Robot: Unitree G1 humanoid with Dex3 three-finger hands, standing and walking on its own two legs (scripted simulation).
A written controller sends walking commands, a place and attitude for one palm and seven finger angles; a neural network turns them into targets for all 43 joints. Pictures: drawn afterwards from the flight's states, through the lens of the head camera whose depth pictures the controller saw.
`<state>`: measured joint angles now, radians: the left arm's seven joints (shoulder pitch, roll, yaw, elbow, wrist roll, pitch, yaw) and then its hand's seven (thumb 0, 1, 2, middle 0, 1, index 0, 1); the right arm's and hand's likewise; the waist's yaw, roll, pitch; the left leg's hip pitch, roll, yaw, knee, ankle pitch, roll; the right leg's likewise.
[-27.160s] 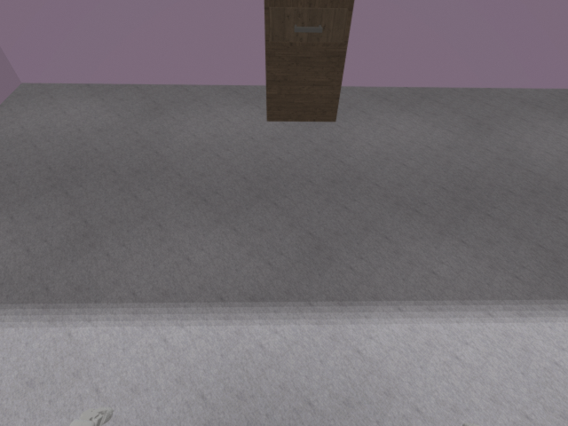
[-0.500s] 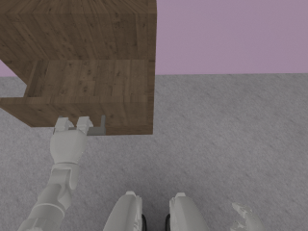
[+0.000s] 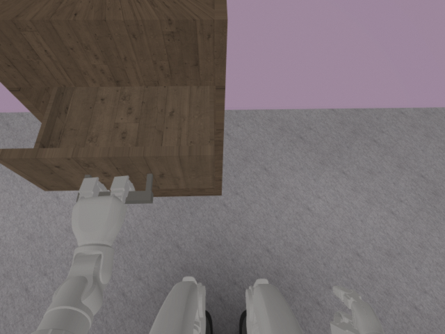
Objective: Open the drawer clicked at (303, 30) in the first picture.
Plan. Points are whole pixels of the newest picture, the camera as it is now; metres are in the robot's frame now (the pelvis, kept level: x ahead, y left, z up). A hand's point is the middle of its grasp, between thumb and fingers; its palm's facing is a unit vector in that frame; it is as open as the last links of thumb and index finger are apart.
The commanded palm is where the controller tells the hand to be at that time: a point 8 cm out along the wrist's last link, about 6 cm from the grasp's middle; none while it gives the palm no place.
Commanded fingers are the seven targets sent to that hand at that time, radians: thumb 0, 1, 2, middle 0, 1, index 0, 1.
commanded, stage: pull the drawer open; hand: left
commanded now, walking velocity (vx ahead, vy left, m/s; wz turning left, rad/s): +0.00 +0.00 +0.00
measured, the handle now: (117, 188) +0.38 +0.23 -0.06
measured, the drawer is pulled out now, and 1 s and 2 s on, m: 0.16 0.20 0.23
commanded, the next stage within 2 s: open the thumb to release the handle in 1.78 s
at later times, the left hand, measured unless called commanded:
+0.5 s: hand (111, 232) +0.30 +0.23 -0.08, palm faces -0.06 -0.06 -1.00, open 5.9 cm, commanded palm +0.26 +0.23 -0.04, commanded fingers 0.00 0.90 0.90 -0.40 -1.35 -0.40 -1.35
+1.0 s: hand (110, 242) +0.28 +0.23 -0.08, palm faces -0.06 -0.07 -1.00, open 5.9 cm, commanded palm +0.24 +0.23 -0.04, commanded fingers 0.00 0.90 0.90 -0.40 -1.35 -0.40 -1.35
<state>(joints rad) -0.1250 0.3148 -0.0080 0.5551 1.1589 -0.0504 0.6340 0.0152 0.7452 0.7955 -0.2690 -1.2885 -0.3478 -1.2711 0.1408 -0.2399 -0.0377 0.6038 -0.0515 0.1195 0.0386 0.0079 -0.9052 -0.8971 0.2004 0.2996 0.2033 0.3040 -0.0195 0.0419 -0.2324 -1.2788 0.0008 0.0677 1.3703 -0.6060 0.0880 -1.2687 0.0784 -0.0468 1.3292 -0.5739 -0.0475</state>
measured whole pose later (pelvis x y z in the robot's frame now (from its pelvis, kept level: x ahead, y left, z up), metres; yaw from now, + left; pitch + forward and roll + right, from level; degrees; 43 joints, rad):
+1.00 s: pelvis +0.00 -0.01 +0.00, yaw +0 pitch +29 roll -2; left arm 0.03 0.30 -0.01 0.43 1.15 -0.06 0.65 0.02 0.74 0.79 -0.27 -1.27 -0.35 -1.27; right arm 0.11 -0.24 -0.03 0.58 -0.06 0.10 0.03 0.01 -0.91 -0.90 0.20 0.30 0.20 0.30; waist 0.00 0.04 -0.23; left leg -1.27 0.00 0.07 1.38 -0.61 0.08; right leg -1.27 0.08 -0.04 1.35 -0.58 -0.06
